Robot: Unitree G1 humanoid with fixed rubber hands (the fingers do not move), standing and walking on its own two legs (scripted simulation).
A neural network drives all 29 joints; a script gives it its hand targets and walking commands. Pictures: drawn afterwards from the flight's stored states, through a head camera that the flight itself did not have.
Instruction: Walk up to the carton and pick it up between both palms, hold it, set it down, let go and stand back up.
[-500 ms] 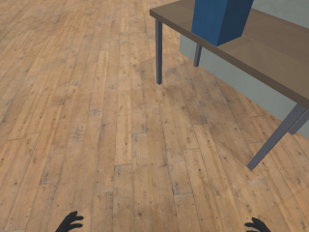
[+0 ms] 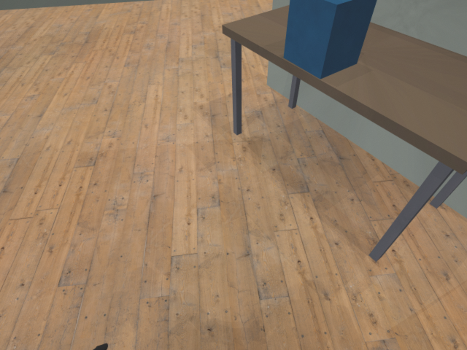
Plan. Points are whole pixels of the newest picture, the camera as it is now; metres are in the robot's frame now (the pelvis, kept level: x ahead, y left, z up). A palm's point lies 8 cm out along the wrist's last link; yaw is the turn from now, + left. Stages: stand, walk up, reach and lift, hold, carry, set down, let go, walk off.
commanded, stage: stand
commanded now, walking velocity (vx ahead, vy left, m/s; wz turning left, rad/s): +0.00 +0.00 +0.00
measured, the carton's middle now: (326, 28) +1.16 -0.32 +0.04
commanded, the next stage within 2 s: walk up in 0.66 s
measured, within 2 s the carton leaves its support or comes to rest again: neither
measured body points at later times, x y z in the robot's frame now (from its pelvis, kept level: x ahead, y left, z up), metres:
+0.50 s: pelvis +0.00 +0.00 +0.00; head +0.01 -0.01 +0.45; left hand +0.06 +0.28 -0.13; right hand +0.06 -0.28 -0.14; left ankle +0.00 +0.14 -0.74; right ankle +0.00 -0.11 -0.74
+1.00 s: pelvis +0.02 -0.01 -0.01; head +0.02 -0.02 +0.44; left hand +0.10 +0.28 -0.13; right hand +0.08 -0.31 -0.13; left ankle +0.00 +0.14 -0.74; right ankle +0.00 -0.11 -0.73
